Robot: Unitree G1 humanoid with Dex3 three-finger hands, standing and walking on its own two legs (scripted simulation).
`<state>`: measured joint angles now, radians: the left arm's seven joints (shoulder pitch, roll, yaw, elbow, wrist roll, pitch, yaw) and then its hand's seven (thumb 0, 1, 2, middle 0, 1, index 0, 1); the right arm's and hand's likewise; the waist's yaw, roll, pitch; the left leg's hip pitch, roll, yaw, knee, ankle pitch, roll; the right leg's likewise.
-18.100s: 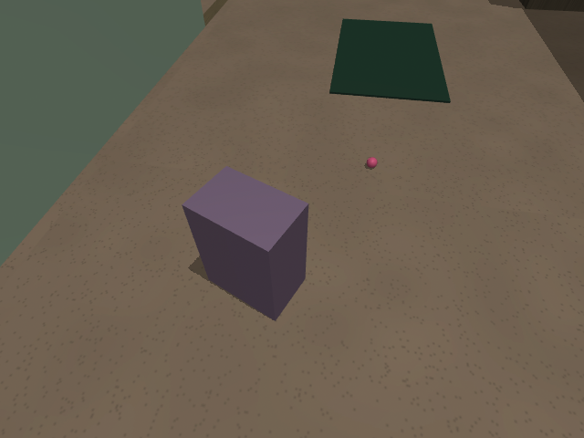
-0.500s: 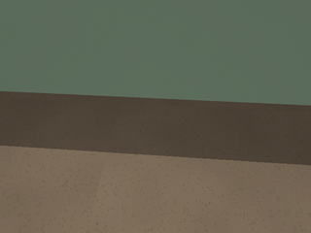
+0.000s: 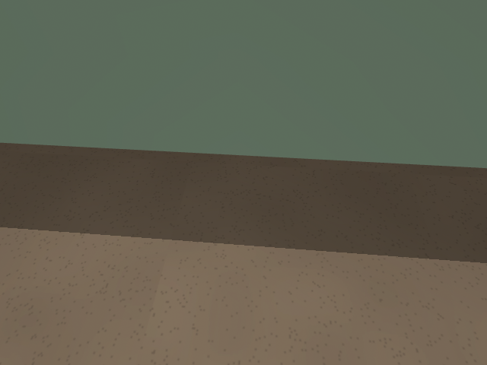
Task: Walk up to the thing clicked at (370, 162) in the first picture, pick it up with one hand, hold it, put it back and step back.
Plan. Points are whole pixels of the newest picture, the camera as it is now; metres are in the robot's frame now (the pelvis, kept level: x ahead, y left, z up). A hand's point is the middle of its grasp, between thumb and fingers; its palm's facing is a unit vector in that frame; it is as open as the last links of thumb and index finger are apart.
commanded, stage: stand
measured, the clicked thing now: out of the picture -0.57 +0.69 -0.75
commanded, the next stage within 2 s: walk up in 1.24 s
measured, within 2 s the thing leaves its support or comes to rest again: neither
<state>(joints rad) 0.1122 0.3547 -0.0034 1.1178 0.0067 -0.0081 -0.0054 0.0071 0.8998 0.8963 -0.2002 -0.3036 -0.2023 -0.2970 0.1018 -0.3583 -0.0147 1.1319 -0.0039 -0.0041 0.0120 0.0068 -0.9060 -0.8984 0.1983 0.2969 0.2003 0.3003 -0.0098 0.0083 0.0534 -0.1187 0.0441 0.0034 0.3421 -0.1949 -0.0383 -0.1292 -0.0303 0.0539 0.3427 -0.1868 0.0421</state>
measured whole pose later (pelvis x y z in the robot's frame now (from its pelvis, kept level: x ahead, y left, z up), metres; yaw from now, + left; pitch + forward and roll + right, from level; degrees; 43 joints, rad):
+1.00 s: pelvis +0.00 +0.00 +0.00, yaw +0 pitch -2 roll +0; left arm 0.13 0.36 0.00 1.11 0.01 0.00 -0.01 0.01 0.90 0.90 -0.20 -0.30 -0.20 -0.30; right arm 0.12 -0.36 -0.01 1.12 0.00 0.00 0.01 0.01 -0.91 -0.90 0.20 0.30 0.20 0.30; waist -0.01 0.01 0.06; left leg -0.12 0.04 0.00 0.35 -0.20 -0.04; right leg -0.12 -0.03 0.05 0.35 -0.19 0.04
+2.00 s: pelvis +0.23 +0.00 -0.02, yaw +1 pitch -4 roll -2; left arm 0.29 0.38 0.03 0.90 -0.01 -0.04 -0.02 0.01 0.90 0.90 -0.20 -0.30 -0.20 -0.30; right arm 0.20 -0.36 -0.08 0.83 -0.01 -0.06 0.06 0.01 -0.91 -0.90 0.20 0.30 0.20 0.30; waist 0.00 -0.01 0.14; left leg -0.34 0.02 0.04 0.61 -0.22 0.05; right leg -0.22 0.03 0.03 1.12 -0.50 -0.05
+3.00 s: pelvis +0.64 +0.01 -0.01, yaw +22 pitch -2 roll +0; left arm 0.16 0.45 0.05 0.79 0.03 0.07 -0.11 0.01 0.90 0.90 -0.20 -0.30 -0.20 -0.30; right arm 0.42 -0.35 -0.03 0.89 0.00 -0.03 -0.01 0.01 -0.90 -0.90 0.20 0.30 0.20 0.30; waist -0.04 -0.10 0.13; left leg -0.23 -0.02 -0.04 0.48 -0.21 0.01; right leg -0.56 -0.06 0.06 1.07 -0.29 0.02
